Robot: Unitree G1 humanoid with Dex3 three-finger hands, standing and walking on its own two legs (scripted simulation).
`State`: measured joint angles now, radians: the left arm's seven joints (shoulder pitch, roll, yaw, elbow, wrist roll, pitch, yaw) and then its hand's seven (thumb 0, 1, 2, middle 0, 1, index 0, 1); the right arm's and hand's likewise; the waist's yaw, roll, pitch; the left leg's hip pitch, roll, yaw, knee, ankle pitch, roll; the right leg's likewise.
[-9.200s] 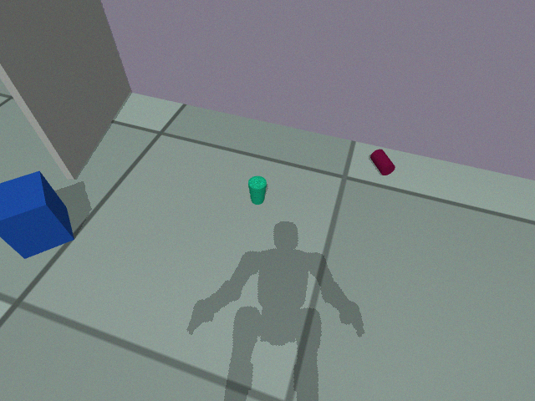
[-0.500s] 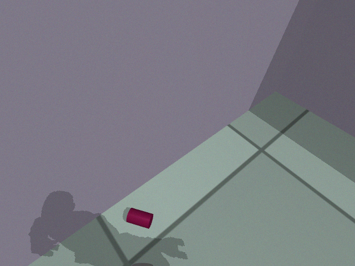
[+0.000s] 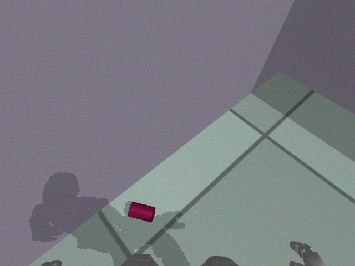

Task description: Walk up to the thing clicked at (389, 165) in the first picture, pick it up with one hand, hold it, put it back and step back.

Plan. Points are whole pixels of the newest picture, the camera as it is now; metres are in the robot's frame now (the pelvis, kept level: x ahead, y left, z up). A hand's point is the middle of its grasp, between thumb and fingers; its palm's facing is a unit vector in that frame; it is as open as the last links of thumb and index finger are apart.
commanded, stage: walk up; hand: left
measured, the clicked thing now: (142, 211) +0.40 +0.21 -0.72
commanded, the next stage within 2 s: stand in 1.52 s
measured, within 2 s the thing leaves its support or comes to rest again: neither
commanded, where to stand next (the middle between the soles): +0.01 -0.02 m, yaw -1 degrees
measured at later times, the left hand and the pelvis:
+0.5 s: hand out of the picture +0.09 +0.24 -0.15, palm faces -0.03 -0.94 -0.33, open 7.4 cm; pelvis -0.01 -0.02 +0.01, yaw -1 degrees
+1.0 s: hand out of the picture +0.06 +0.24 -0.13, palm faces -0.01 -0.95 -0.32, open 7.4 cm; pelvis -0.03 -0.01 +0.02, yaw -1 degrees
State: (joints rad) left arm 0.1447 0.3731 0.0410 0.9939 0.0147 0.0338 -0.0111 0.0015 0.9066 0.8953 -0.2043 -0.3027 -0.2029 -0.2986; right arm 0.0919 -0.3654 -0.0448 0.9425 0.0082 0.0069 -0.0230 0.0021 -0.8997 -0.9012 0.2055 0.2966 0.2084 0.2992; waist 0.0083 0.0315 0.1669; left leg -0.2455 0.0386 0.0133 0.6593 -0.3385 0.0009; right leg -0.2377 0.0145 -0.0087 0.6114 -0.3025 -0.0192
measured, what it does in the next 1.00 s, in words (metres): steps on the spot: left foot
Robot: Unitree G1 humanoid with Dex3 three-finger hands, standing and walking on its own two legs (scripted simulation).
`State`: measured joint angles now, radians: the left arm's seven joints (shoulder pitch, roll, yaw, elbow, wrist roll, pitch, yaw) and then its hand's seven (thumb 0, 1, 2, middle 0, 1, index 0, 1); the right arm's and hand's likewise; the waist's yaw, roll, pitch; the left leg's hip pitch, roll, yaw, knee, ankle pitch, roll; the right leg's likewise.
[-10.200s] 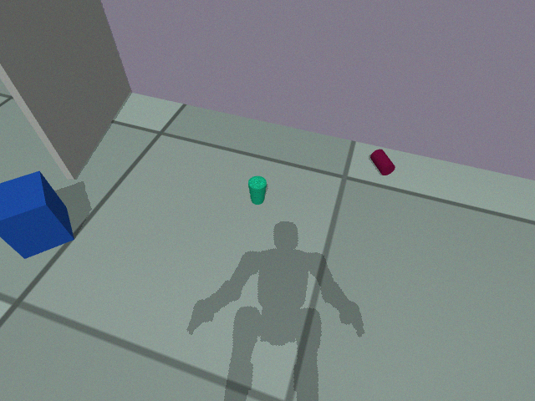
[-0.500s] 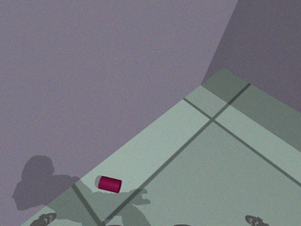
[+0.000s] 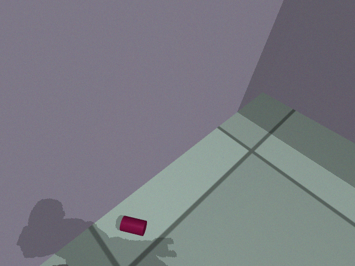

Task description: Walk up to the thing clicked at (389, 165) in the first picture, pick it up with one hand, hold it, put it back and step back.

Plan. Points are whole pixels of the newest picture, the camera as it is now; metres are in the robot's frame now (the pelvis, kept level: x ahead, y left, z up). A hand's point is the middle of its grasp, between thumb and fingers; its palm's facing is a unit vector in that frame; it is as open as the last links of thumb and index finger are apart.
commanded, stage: walk up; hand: left
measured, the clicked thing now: (133, 225) +0.42 +0.23 -0.74
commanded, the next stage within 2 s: stand in 0.52 s
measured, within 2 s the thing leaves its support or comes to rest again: neither
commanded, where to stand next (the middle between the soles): +0.04 -0.01 m, yaw +0 degrees
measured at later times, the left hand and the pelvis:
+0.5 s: hand out of the picture +0.07 +0.26 -0.16, palm faces +0.01 -0.94 -0.34, open 7.4 cm; pelvis +0.01 +0.01 +0.00, yaw +0 degrees
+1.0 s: hand out of the picture +0.09 +0.26 -0.15, palm faces -0.01 -0.94 -0.34, open 7.4 cm; pelvis +0.02 +0.00 +0.00, yaw +1 degrees
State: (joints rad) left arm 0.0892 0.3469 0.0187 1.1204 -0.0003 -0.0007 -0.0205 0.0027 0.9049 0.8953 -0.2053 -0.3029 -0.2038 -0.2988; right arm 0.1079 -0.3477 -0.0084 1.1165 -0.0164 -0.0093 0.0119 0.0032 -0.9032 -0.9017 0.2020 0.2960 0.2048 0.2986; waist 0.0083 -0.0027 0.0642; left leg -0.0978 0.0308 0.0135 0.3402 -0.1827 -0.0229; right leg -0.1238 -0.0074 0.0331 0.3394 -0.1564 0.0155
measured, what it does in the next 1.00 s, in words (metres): stands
